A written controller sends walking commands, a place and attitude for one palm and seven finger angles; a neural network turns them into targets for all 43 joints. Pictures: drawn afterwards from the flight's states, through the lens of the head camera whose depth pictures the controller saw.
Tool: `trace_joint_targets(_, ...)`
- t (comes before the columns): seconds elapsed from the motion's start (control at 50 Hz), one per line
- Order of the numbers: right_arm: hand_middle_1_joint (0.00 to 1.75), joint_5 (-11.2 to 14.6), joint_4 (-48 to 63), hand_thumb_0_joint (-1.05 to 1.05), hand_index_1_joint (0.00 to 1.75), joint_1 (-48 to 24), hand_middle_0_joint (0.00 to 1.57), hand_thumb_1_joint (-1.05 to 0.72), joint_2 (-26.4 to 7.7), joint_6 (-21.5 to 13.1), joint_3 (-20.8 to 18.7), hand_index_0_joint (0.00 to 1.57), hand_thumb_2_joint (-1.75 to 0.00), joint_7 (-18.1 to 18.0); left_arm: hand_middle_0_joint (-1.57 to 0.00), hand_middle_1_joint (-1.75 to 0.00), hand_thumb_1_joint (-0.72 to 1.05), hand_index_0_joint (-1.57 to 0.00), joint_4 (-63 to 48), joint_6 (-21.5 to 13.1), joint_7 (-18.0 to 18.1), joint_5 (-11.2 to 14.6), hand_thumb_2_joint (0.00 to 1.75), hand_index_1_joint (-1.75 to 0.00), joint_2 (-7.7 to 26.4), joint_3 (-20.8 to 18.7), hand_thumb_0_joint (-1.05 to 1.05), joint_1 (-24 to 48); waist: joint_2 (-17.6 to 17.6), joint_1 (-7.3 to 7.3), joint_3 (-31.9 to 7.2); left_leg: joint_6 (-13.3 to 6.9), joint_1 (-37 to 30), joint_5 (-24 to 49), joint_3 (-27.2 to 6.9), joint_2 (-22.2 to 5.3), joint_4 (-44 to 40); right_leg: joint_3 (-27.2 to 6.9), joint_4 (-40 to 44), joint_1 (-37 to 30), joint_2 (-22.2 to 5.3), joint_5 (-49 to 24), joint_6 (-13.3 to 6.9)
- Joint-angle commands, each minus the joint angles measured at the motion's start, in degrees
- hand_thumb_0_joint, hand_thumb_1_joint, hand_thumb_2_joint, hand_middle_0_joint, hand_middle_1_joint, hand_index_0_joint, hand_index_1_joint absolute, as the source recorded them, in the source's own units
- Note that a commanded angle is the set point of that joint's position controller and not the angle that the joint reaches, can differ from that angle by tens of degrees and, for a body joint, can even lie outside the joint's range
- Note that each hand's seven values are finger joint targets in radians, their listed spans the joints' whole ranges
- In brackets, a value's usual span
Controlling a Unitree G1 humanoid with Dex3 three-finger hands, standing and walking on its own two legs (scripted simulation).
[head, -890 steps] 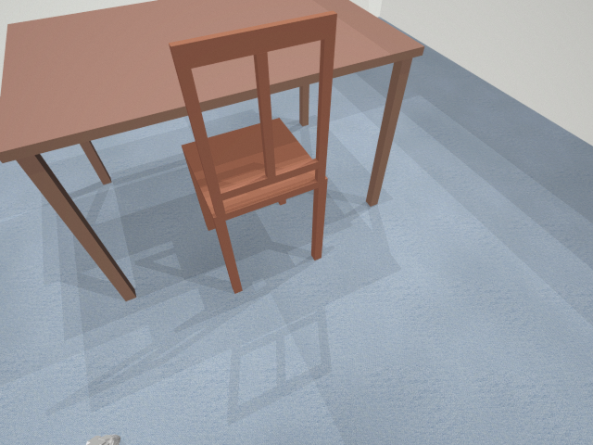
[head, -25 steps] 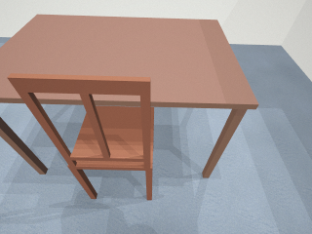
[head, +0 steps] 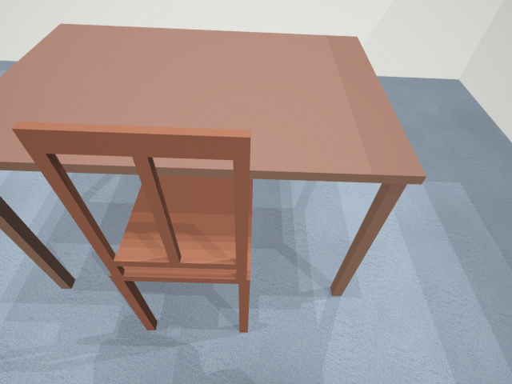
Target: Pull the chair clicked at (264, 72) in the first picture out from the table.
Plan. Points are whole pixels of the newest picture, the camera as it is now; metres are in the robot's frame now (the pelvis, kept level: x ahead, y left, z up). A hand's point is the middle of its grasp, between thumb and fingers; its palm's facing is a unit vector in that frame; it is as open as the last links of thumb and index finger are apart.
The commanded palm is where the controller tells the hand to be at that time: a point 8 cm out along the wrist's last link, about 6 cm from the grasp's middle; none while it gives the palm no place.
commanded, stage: raise the hand toward the chair's back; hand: left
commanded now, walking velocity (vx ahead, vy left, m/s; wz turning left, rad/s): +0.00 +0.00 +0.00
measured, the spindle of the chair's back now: (161, 217) +0.43 +0.23 -0.06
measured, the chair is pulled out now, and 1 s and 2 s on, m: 0.00 0.00 0.00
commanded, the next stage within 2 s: none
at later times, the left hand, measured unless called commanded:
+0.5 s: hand out of the picture +0.14 +0.17 -0.07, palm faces +0.14 -0.99 -0.05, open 10.6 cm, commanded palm +0.13 +0.23 -0.06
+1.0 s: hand (152, 348) +0.18 +0.18 -0.06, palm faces +0.04 -1.00 -0.04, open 14.9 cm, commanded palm +0.16 +0.23 -0.04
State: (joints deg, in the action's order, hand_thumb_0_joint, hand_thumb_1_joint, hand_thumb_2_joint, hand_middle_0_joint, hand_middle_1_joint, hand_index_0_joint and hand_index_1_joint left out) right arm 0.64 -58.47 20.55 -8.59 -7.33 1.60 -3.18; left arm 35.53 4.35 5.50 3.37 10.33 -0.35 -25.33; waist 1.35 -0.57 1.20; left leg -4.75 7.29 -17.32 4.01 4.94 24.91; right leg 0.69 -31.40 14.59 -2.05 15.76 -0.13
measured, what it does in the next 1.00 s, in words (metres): lowers itself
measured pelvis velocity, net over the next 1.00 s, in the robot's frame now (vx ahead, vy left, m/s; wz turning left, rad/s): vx -0.03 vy -0.03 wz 0.04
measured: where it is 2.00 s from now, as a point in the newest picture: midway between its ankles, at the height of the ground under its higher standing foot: outside the picture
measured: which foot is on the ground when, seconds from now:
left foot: down 0.00-1.00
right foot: down 0.00-1.00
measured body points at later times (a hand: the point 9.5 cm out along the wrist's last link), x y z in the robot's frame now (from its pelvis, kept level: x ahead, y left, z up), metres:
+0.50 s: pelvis -0.04 -0.05 -0.10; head +0.02 -0.03 +0.34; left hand +0.12 +0.23 -0.06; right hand +0.21 -0.26 -0.14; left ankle -0.04 +0.06 -0.74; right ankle +0.01 -0.12 -0.74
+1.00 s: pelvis -0.03 -0.03 -0.09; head +0.05 -0.02 +0.35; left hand +0.18 +0.23 -0.05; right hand +0.15 -0.28 -0.17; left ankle -0.04 +0.06 -0.74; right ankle +0.01 -0.12 -0.74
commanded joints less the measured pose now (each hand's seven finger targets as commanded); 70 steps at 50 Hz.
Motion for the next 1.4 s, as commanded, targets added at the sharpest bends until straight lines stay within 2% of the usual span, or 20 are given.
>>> trace_joint_targets(0.0,0.3,1.3,16.7,0.0,0.3,-5.8,0.2,-0.9,-12.6,-11.8,-4.0,0.2,-0.9,0.1,-0.19,-0.28,0.78,-0.19,-37.0,-7.9,0.8,4.9,0.85,-0.28,-3.8,4.6,0.0,10.7,-3.3,3.89,-1.4,7.9,4.6,28.4,-9.1,-9.0,-0.1,3.4,-5.2,10.7,1.1,2.1,-0.8)
trace_joint_targets(0.02,0.3,0.2,19.1,0.0,0.3,-6.7,0.2,-0.9,-13.9,-12.3,-4.9,0.2,-0.9,0.3,-0.19,-0.28,0.76,-0.19,-37.4,-11.4,0.0,4.7,0.84,-0.28,1.3,-0.5,0.0,12.1,0.9,3.89,-2.8,7.4,8.6,19.9,-9.6,-7.8,3.8,4.1,-3.4,11.5,1.5,2.1,-1.3)
trace_joint_targets(0.08,0.3,-0.3,24.1,0.0,0.3,-8.2,0.2,-0.9,-13.8,-11.3,-6.1,0.2,-0.9,1.2,-0.18,-0.27,0.69,-0.18,-22.3,-21.8,-6.3,6.3,0.81,-0.27,3.9,-10.6,0.0,-3.3,12.5,0.34,-3.4,7.2,23.9,8.0,-7.7,-4.9,13.9,4.9,-7.0,16.7,2.2,2.3,-2.1)
trace_joint_targets(0.1,0.3,-0.3,26.6,0.0,0.3,-9.8,0.2,-0.9,-13.1,-11.3,-6.0,0.2,-0.9,1.8,-0.18,-0.26,0.67,-0.18,-20.9,-26.4,-9.9,7.8,0.8,-0.26,-0.3,-8.5,0.0,-6.8,15.5,-0.82,-4.8,6.7,28.6,4.3,-6.4,-4.2,17.1,5.0,-10.6,19.2,2.4,4.7,-1.9)
trace_joint_targets(0.14,0.3,-0.2,30.4,0.0,0.3,-12.4,0.2,-0.9,-13.0,-11.6,-6.8,0.2,-0.9,3.4,-0.17,-0.26,0.62,-0.17,-23.6,-36.4,-17.4,10.8,0.78,-0.26,0.0,-9.6,0.0,-7.2,9.9,-2.26,-8.7,6.7,35.6,-0.8,-4.7,-2.9,23.1,3.4,-16.6,23.3,2.2,7.8,-2.4)
trace_joint_targets(0.18,0.3,0.2,33.3,0.0,0.3,-12.7,0.2,-0.9,-13.4,-11.4,-7.5,0.2,-0.9,4.7,-0.17,-0.25,0.57,-0.17,-21.4,-42.1,-23.3,11.4,0.76,-0.25,6.1,-15.1,0.0,-9.0,-1.8,-3.54,-11.6,6.9,38.8,-0.9,-3.7,-2.1,27.3,1.3,-21.3,24.6,1.8,6.4,-3.6)
trace_joint_targets(0.24,0.3,1.3,40.0,0.0,0.3,-14.9,0.2,-0.9,-14.1,-9.8,-6.9,0.2,-0.9,3.9,-0.16,-0.24,0.5,-0.16,-31.0,-37.4,-25.9,13.6,0.73,-0.24,8.5,-15.3,0.0,-2.6,0.1,-3.14,-18.6,5.0,43.1,-5.0,-3.1,-1.7,29.2,-0.9,-23.0,23.5,1.9,9.8,-2.6)
trace_joint_targets(0.28,0.3,1.4,41.4,0.0,0.3,-14.1,0.2,-0.9,-13.8,-8.7,-6.4,0.2,-0.9,2.8,-0.16,-0.23,0.46,-0.16,-37.8,-34.7,-24.8,15.2,0.71,-0.23,10.7,-16.9,0.0,3.9,-2.2,-1.69,-19.0,4.2,45.1,-7.3,-3.8,-2.1,31.7,-4.2,-21.8,24.9,1.8,14.4,-2.2)
trace_joint_targets(0.36,0.3,0.7,39.9,0.0,0.3,-9.8,0.2,-0.9,-12.1,-8.7,-5.6,0.2,-0.9,1.4,-0.15,-0.22,0.36,-0.15,-52.2,-37.6,-20.4,13.8,0.67,-0.22,11.0,-15.2,0.0,11.5,-6.5,1.79,-22.9,2.9,42.2,-3.1,-5.6,-4.0,35.5,-5.4,-21.7,25.2,2.0,9.6,-1.7)
trace_joint_targets(0.38,0.3,0.2,38.9,0.0,0.3,-9.0,0.2,-0.9,-12.5,-8.7,-5.2,0.2,-0.9,1.0,-0.14,-0.21,0.34,-0.14,-53.0,-38.3,-20.7,13.9,0.66,-0.21,11.7,-14.4,0.0,14.4,-4.6,3.6,-22.1,2.6,43.1,-2.5,-6.3,-4.4,37.1,-5.4,-22.7,26.6,2.6,7.7,-1.6)
trace_joint_targets(0.44,0.3,0.4,36.3,0.0,0.3,-9.6,0.2,-0.9,-12.8,-9.6,-4.4,0.2,-0.9,0.5,-0.14,-0.2,0.27,-0.14,-49.3,-38.7,-23.3,12.9,0.63,-0.2,10.4,-11.1,0.0,13.7,-7.6,4.74,-20.4,2.5,44.0,-3.9,-6.9,-4.7,38.3,-4.7,-22.5,29.1,2.5,9.5,-1.6)
trace_joint_targets(0.52,0.3,1.5,35.6,0.0,0.3,-10.0,0.2,-0.9,-13.0,-9.4,-4.1,0.2,-0.9,-0.1,-0.13,-0.19,0.18,-0.13,-41.2,-32.3,-27.6,15.0,0.59,-0.19,12.8,-14.7,0.0,9.8,-3.8,2.79,-23.4,2.5,47.4,-3.7,-6.6,-4.5,38.4,-6.2,-20.6,23.1,1.7,10.3,-0.8)
trace_joint_targets(0.58,0.3,1.8,36.4,0.0,0.3,-11.6,0.2,-0.9,-12.3,-8.8,-4.0,0.2,-0.9,-0.1,-0.12,-0.18,0.11,-0.12,-39.3,-27.5,-27.8,16.7,0.56,-0.18,15.2,-19.6,0.0,7.7,-2.4,0.13,-25.9,2.7,48.1,-1.9,-6.5,-4.2,37.6,-7.8,-19.6,17.9,0.8,9.0,-0.4)
trace_joint_targets(0.62,0.3,1.8,36.7,0.0,0.3,-11.6,0.2,-0.9,-11.2,-8.7,-4.2,0.2,-0.9,0.1,-0.12,-0.17,0.06,-0.12,-41.4,-26.8,-26.5,17.0,0.54,-0.17,13.5,-20.0,0.0,5.9,-1.5,-0.46,-27.4,3.0,47.0,-0.4,-6.6,-4.1,36.2,-7.3,-19.5,15.9,0.3,5.3,0.2)
trace_joint_targets(0.7,0.3,1.1,35.9,0.0,0.3,-11.3,0.2,-0.9,-10.8,-8.9,-4.3,0.2,-0.9,0.7,-0.11,-0.15,-0.03,-0.11,-41.8,-29.0,-23.8,16.1,0.5,-0.15,11.9,-18.9,0.0,5.9,-0.4,-0.11,-25.2,3.1,46.7,1.1,-6.9,-4.2,34.7,-5.3,-21.0,17.3,0.8,1.6,0.0)
trace_joint_targets(0.78,0.3,1.1,35.7,0.0,0.3,-10.9,0.2,-0.9,-11.7,-9.0,-4.8,0.2,-0.9,0.7,-0.1,-0.14,-0.13,-0.1,-39.0,-31.6,-23.5,15.3,0.46,-0.14,11.0,-17.0,0.0,6.0,1.5,0.74,-20.7,2.7,47.0,-1.1,-6.7,-4.2,34.3,-4.1,-21.0,21.7,1.6,7.0,-0.7)
trace_joint_targets(0.82,0.3,1.1,35.9,0.0,0.3,-10.1,0.2,-0.9,-12.1,-9.2,-4.8,0.2,-0.9,0.7,-0.09,-0.13,-0.17,-0.09,-41.2,-32.9,-23.6,15.1,0.44,-0.13,11.5,-16.7,0.0,6.2,-2.2,0.61,-22.3,2.7,44.9,-0.9,-6.5,-4.0,33.3,-3.0,-21.4,22.4,1.6,7.0,-1.0)
trace_joint_targets(0.92,0.3,1.0,36.0,0.0,0.3,-9.1,0.2,-0.9,-12.7,-8.9,-5.0,0.2,-0.9,0.5,-0.08,-0.11,-0.29,-0.08,-44.0,-33.9,-22.5,14.9,0.39,-0.11,12.0,-16.7,0.0,6.8,-4.0,0.72,-24.7,2.9,40.8,1.8,-6.7,-4.1,32.0,-0.2,-23.3,23.3,2.4,2.8,-1.3)
trace_joint_targets(1.1,0.3,0.8,37.1,0.0,0.3,-8.5,0.2,-0.9,-13.3,-6.9,-4.5,0.2,-0.9,0.6,-0.06,-0.08,-0.5,-0.06,-44.0,-31.6,-21.9,13.8,0.3,-0.08,11.4,-14.8,0.0,7.7,-4.6,1.46,-22.9,4.2,36.9,6.7,-8.2,-4.7,30.4,3.0,-24.5,25.8,3.3,-1.2,-1.8)
trace_joint_targets(1.38,0.3,1.0,37.5,0.0,0.3,-8.3,0.2,-0.9,-13.6,-6.2,-3.7,0.2,-0.9,0.6,-0.06,-0.08,-0.5,-0.06,-43.8,-29.9,-22.0,13.8,0.3,-0.08,12.3,-15.5,0.0,11.4,-5.5,1.54,-22.9,5.8,34.4,8.0,-9.5,-5.0,28.7,4.0,-23.5,26.4,3.5,0.1,-2.0)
